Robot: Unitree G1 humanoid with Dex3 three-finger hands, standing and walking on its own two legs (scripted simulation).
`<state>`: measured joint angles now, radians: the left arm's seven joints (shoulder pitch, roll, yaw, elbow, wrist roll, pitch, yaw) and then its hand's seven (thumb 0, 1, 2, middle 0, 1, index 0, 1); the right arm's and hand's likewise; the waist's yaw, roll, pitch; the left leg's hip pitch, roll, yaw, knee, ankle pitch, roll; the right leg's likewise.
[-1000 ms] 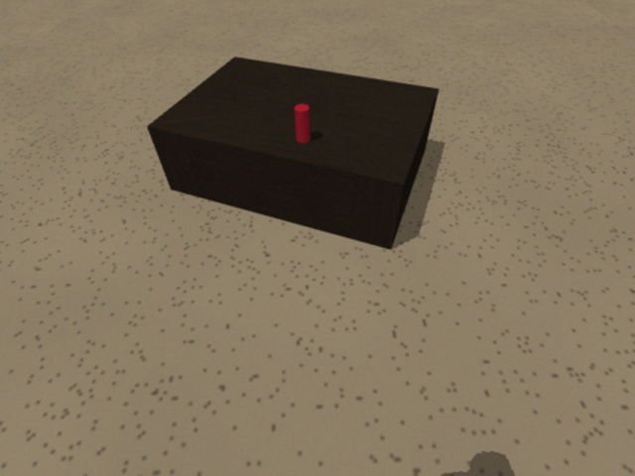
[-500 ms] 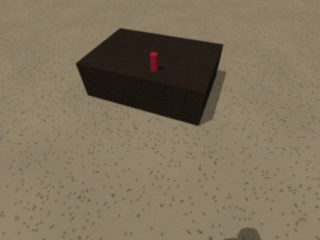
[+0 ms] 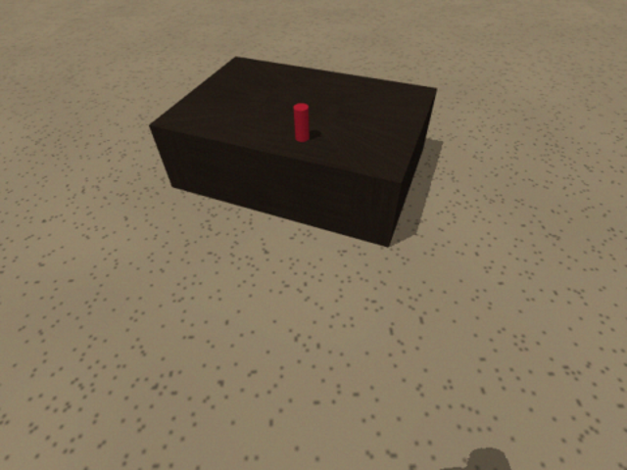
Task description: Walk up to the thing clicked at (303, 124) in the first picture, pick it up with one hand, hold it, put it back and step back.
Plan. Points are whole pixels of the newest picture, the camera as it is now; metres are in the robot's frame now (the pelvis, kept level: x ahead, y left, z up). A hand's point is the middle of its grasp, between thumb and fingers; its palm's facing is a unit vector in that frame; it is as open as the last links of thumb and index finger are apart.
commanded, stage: stand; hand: left
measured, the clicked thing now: (301, 123) +1.43 +0.09 -0.35
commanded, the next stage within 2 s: walk up in 0.12 s
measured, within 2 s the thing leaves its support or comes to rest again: neither
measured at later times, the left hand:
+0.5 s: hand out of the picture +0.13 +0.33 -0.17, palm faces -0.17 -0.92 -0.36, open 7.4 cm
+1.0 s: hand (194, 302) +0.44 +0.26 -0.14, palm faces -0.27 -0.89 -0.38, open 7.4 cm
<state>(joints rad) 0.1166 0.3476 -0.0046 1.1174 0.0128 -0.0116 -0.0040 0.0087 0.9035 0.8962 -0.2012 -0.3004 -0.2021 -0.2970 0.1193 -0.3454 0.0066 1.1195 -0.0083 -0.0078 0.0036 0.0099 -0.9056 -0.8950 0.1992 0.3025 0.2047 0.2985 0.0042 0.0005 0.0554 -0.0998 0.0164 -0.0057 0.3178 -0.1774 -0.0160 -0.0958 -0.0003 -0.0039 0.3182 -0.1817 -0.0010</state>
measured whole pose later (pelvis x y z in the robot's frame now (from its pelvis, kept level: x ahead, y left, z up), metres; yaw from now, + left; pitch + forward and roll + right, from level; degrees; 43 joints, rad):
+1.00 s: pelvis +0.28 +0.03 -0.02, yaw -15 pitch -4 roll -2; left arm 0.23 0.37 0.03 0.83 0.00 -0.08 -0.04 0.01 0.90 0.90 -0.20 -0.30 -0.20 -0.30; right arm 0.30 -0.42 -0.06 0.84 -0.03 -0.02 0.08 0.01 -0.91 -0.89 0.20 0.30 0.20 0.30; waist -0.01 0.07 0.09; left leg -0.45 0.10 -0.01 1.00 -0.35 0.01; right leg -0.24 0.01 -0.02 0.52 -0.23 -0.03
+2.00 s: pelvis +0.69 +0.09 -0.04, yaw -22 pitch -3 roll -1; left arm 0.35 0.47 0.05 0.91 0.02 -0.06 0.01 0.01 0.90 0.90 -0.20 -0.30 -0.20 -0.30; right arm 0.27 -0.44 -0.09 0.81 -0.03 -0.05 0.08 0.01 -0.91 -0.90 0.20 0.30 0.20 0.30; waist 0.01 -0.01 0.07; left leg -0.41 0.08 0.07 0.74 -0.28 0.00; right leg -0.36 -0.07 0.05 1.03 -0.49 -0.04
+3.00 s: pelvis +0.85 +0.08 -0.01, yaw -23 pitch -3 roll +0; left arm 0.12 0.37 -0.01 1.13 0.00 -0.01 -0.01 0.01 0.90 0.90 -0.20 -0.30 -0.20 -0.30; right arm 0.05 -0.36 0.02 1.08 0.01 -0.02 0.01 0.01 -0.90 -0.89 0.20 0.30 0.21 0.30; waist 0.03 0.00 0.08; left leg -0.22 0.04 0.04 0.49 -0.22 -0.02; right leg -0.20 -0.03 0.00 0.48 -0.22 0.03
